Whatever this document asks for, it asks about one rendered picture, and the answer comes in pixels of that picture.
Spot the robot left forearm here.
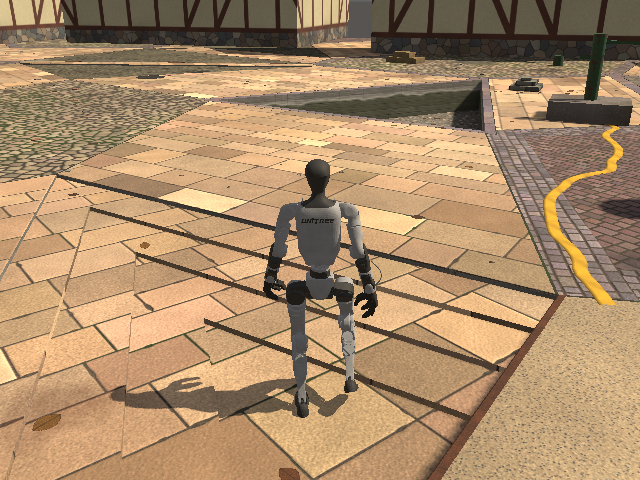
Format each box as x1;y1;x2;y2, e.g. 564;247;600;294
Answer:
264;243;282;283

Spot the left robot hand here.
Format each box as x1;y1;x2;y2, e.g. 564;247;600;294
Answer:
263;279;286;300

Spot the right robot hand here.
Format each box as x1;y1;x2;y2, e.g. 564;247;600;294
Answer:
354;290;378;318

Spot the right robot upper arm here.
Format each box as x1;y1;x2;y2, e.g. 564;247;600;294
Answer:
339;202;365;259

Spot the left robot upper arm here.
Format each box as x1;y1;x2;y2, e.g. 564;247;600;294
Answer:
272;203;298;258

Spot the robot torso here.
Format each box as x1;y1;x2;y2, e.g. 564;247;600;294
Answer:
295;198;342;300

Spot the right robot foot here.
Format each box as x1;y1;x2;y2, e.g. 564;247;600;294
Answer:
344;377;359;393

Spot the robot right forearm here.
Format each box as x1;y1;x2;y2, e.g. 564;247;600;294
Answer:
355;243;376;294

